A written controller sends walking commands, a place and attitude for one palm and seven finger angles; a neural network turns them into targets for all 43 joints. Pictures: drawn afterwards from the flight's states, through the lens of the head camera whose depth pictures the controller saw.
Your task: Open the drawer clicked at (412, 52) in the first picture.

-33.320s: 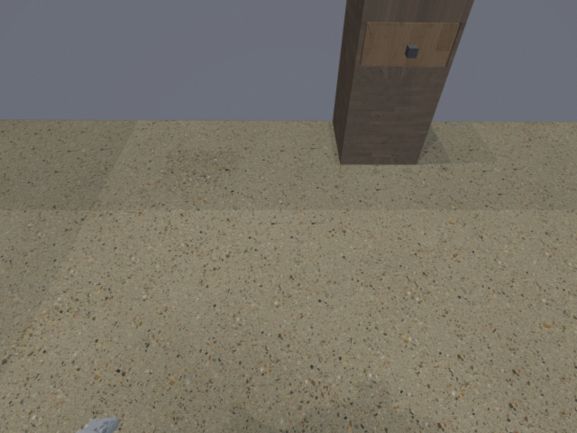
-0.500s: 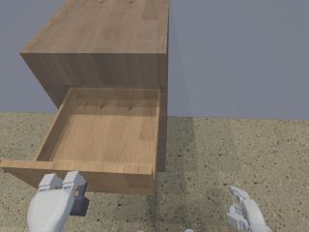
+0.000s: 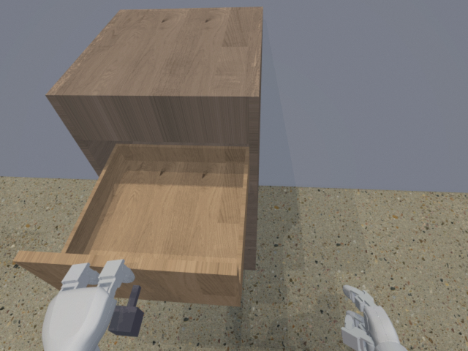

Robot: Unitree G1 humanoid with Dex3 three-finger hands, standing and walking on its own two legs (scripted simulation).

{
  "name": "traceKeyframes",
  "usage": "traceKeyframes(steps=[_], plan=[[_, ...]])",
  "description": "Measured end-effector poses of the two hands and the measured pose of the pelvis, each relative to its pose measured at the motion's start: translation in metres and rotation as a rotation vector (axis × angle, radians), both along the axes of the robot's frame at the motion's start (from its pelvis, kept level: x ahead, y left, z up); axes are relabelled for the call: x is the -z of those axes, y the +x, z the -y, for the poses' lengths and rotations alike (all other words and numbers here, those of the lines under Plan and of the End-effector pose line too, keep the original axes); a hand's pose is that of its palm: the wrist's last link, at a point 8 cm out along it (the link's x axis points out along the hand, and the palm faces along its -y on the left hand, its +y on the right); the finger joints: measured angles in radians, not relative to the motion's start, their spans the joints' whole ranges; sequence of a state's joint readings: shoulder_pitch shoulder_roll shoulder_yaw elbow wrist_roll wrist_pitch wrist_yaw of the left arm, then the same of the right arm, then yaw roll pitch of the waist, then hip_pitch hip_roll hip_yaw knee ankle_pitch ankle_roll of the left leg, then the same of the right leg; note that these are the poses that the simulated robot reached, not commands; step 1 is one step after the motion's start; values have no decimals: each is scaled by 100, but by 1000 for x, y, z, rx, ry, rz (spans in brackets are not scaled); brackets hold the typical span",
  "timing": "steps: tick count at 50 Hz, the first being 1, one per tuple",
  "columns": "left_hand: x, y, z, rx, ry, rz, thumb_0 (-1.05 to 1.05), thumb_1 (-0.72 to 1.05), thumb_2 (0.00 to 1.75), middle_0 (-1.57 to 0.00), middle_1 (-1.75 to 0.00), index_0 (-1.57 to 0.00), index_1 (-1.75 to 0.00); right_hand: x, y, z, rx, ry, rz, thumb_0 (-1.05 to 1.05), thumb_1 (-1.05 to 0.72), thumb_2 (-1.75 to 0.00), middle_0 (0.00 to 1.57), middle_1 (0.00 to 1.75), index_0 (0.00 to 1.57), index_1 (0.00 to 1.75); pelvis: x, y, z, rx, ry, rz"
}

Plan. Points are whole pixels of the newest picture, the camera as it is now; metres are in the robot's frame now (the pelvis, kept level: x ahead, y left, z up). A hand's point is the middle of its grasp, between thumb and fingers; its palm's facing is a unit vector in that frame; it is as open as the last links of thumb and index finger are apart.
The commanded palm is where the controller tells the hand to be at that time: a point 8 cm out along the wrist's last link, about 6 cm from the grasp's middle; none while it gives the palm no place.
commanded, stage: lift the hand off the handle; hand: left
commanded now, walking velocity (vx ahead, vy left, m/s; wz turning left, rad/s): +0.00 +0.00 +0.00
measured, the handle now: (130, 309) +0.20 +0.22 -0.07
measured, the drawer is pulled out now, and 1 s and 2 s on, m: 0.30 0.30 0.30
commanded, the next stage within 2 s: draw the hand back to the body in 1.06 s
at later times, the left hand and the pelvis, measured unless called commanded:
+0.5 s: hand (85, 322) +0.15 +0.23 +0.05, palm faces +0.01 -0.11 -0.99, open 13.8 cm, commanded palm +0.13 +0.22 +0.11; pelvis +0.00 -0.01 +0.01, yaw +0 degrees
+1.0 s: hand (80, 313) +0.15 +0.22 +0.09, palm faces +0.04 -0.11 -0.99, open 13.8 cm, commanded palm +0.13 +0.23 +0.14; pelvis -0.01 -0.01 +0.02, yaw +0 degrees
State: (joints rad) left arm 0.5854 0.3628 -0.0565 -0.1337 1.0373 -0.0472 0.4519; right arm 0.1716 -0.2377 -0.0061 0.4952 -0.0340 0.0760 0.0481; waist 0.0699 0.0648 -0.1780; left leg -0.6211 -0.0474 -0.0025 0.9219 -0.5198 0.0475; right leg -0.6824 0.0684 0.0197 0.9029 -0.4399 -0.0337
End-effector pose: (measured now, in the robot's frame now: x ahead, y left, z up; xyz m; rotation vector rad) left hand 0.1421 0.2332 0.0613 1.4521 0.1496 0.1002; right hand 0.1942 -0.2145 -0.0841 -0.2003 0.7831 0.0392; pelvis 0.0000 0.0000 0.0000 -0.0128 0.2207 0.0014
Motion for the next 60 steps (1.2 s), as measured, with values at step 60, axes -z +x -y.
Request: traceKeyframes(steps=[60], plan=[[-78,-10,4,7,-20,51,0,-49,30,-31,-120,-32,-120,-29,3,-3,-13,35,47,1,-91,-90,20,30,20,30,-24,-4,4,-1,3,97]])
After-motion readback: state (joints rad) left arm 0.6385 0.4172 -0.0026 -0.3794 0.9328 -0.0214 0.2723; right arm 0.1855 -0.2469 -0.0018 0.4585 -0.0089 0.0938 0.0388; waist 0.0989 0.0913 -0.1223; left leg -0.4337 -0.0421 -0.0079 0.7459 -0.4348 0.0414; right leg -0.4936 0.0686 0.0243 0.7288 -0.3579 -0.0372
